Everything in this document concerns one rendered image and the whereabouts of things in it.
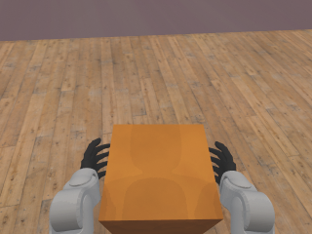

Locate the left robot forearm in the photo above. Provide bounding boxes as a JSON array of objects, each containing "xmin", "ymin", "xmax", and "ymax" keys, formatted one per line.
[{"xmin": 49, "ymin": 168, "xmax": 100, "ymax": 234}]

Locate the robot right hand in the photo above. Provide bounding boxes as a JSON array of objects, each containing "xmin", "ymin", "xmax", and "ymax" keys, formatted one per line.
[{"xmin": 208, "ymin": 141, "xmax": 237, "ymax": 186}]

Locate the robot left hand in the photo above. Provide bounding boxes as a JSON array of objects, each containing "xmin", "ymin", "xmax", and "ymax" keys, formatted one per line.
[{"xmin": 80, "ymin": 137, "xmax": 110, "ymax": 179}]

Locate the right robot forearm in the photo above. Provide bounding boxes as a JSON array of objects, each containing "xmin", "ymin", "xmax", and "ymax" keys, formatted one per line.
[{"xmin": 219, "ymin": 171, "xmax": 275, "ymax": 234}]

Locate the carton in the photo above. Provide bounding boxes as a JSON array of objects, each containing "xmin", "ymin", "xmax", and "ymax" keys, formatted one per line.
[{"xmin": 98, "ymin": 124, "xmax": 224, "ymax": 234}]

